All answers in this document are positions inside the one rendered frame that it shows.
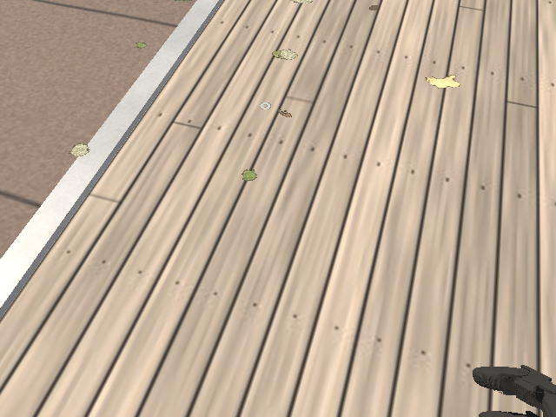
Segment robot right hand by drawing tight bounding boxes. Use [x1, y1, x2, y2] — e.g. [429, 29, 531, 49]
[473, 365, 556, 417]

